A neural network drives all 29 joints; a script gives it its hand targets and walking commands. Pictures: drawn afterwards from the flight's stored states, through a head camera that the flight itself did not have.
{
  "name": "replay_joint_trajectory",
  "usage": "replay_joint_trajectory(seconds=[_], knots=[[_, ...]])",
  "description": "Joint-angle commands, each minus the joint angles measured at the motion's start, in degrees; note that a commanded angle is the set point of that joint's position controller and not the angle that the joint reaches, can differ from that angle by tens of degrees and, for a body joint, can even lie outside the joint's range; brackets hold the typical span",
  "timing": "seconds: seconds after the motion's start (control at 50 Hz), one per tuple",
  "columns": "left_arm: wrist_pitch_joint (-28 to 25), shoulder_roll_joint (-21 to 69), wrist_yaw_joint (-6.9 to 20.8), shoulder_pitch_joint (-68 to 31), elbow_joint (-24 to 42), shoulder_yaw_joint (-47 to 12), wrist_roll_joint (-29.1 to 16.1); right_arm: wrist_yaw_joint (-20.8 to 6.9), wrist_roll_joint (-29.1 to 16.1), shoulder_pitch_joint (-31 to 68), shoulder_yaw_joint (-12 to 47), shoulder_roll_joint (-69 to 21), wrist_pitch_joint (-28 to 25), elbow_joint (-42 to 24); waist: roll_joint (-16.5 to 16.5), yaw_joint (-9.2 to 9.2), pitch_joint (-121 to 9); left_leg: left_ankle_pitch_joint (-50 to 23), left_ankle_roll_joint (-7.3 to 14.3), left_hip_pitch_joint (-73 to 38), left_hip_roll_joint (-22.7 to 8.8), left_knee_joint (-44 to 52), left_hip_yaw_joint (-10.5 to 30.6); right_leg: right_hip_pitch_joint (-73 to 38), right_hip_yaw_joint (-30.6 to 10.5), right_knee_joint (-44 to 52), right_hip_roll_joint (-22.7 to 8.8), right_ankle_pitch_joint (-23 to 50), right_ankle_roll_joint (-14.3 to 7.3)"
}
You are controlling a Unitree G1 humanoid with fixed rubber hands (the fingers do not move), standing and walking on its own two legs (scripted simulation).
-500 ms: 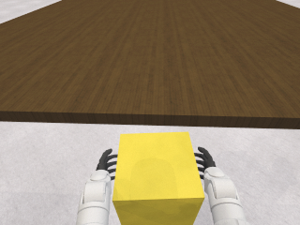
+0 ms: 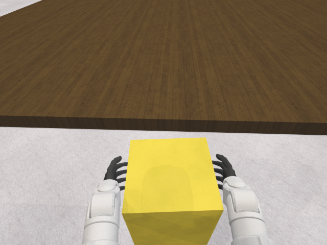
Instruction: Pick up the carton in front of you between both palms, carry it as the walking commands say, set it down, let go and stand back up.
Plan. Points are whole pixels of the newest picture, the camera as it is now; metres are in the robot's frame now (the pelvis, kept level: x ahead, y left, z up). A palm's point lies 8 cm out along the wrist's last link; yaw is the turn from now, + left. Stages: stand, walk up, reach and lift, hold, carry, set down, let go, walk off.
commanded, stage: reach and lift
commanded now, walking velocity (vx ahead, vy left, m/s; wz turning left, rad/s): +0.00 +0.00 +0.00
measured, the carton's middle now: (169, 193) +0.31 +0.00 -0.05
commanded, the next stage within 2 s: hold in 0.40 s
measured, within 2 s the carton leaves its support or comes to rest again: neither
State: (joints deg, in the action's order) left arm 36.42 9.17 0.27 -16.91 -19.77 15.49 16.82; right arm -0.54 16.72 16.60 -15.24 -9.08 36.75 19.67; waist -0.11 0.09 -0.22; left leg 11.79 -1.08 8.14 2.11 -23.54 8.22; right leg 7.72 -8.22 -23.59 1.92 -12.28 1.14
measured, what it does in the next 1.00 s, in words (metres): stands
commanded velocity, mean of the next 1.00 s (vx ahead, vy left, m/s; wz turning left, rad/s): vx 0.00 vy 0.00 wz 0.00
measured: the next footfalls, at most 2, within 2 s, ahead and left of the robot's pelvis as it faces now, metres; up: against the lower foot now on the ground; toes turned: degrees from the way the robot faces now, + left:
right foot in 2.00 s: +0.23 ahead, -0.10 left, +0.00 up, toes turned -8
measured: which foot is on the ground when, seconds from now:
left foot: down 0.00-1.00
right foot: down 0.00-1.00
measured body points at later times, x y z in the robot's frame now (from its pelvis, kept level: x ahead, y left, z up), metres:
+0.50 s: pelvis +0.01 +0.00 +0.00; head -0.03 +0.00 +0.45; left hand +0.30 +0.15 +0.04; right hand +0.30 -0.15 +0.04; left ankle +0.02 +0.13 -0.74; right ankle +0.01 -0.13 -0.74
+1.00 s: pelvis +0.00 +0.00 +0.00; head -0.05 +0.00 +0.45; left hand +0.30 +0.15 +0.05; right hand +0.30 -0.15 +0.04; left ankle +0.02 +0.13 -0.74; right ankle +0.01 -0.13 -0.74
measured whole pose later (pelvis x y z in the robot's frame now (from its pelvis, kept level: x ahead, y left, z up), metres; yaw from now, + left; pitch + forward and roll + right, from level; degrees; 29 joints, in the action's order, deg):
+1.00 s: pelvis +0.00 +0.00 +0.00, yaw +0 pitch -7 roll +0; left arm 43.0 9.3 0.6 -17.2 -14.9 14.6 16.7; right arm -0.9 16.7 17.0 -14.3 -9.2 43.3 14.9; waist -0.1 0.0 0.8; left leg 10.7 -1.0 3.5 1.9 -21.2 7.9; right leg 3.0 -7.7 -21.1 1.7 -11.1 1.0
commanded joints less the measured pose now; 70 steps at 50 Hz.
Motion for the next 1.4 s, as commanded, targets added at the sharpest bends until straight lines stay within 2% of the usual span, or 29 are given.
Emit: replay_joint_trajectory(seconds=[0.0, 0.16, 0.36, 0.48, 0.6, 0.86, 1.38], knots=[[-1.0, 54.9, 14.1, -26.0, 0.7, -31.9, -14.0, -14.0, -14.2, 27.7, 31.9, -54.0, -1.5, -1.7, 0.2, -0.07, -15.4, -11.3, -0.3, -5.6, 3.9, 3.4, -4.7, -4.2, 4.8, 3.6, 4.1, 11.2, 0.1], [0.2, 54.3, 14.0, -23.8, 3.4, -32.9, -14.8, -13.8, -14.9, 25.2, 32.9, -53.7, -0.3, -4.3, 0.1, -0.03, -14.9, -13.9, -0.4, -6.8, 4.1, 4.1, -4.5, -5.5, 4.6, 4.3, 4.2, 13.8, 0.3], [1.5, 53.7, 14.0, -24.0, 5.1, -33.3, -15.2, -13.7, -15.2, 25.1, 33.2, -53.4, 1.1, -5.9, 0.0, -0.03, -13.7, -13.0, -0.4, -7.1, 4.2, 4.6, -4.3, -6.0, 4.5, 4.9, 4.1, 13.1, 0.3], [3.8, 53.9, 13.6, -23.8, 10.5, -37.1, -17.6, -13.3, -17.8, 25.1, 37.2, -53.3, 3.3, -11.5, 0.0, -0.06, -16.1, -16.5, -0.5, -9.6, 4.2, 5.2, -3.9, -8.4, 4.3, 5.6, 4.1, 16.6, 0.5], [6.0, 51.3, 13.5, -23.7, 7.1, -33.0, -15.2, -13.3, -15.3, 24.9, 32.9, -50.7, 5.4, -7.9, 0.1, -0.06, -8.1, -7.0, -0.3, -6.6, 3.8, 6.8, -4.7, -5.6, 4.7, 7.1, 3.8, 7.0, 0.0], [5.1, 53.4, 14.2, -29.4, 5.6, -33.1, -15.5, -14.1, -15.6, 30.8, 33.1, -52.5, 4.6, -6.6, 0.2, -0.12, -11.1, -4.7, -0.2, -6.9, 3.6, 5.9, -4.7, -5.4, 5.0, 6.2, 3.7, 4.8, -0.2], [5.7, 52.3, 13.7, -24.7, 8.8, -33.8, -16.0, -13.5, -16.2, 26.0, 33.9, -51.9, 5.1, -9.6, 0.1, -0.13, -12.1, -11.9, -0.3, -8.7, 3.9, 6.0, -4.4, -7.6, 4.5, 6.4, 3.9, 12.0, 0.1]])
